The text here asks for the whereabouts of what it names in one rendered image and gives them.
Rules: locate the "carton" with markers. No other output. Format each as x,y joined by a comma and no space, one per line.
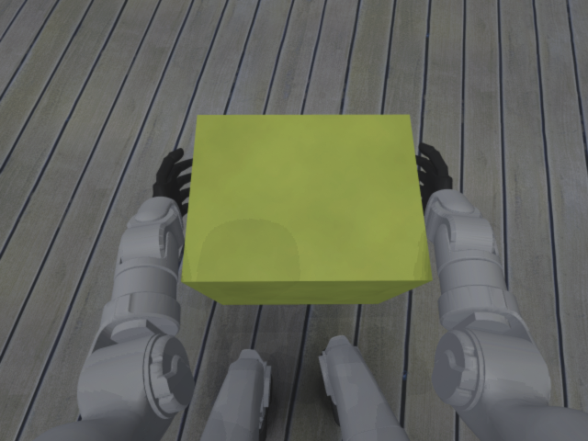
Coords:
304,209

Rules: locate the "left robot forearm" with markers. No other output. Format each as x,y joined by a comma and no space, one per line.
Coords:
143,299

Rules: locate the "robot thigh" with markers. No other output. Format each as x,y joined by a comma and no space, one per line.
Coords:
363,411
245,393

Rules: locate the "right robot forearm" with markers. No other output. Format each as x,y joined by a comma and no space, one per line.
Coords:
473,290

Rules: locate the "right robot upper arm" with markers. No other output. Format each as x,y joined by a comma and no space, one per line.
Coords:
499,386

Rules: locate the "right robot thigh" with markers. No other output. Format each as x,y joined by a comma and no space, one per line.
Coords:
363,411

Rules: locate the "robot right hand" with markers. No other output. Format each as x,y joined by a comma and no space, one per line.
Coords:
436,176

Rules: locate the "robot left hand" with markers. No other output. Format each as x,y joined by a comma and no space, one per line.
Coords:
168,182

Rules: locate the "left robot upper arm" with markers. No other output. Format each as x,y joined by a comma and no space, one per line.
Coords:
130,392

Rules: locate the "left robot thigh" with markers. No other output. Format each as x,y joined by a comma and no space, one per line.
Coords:
245,393

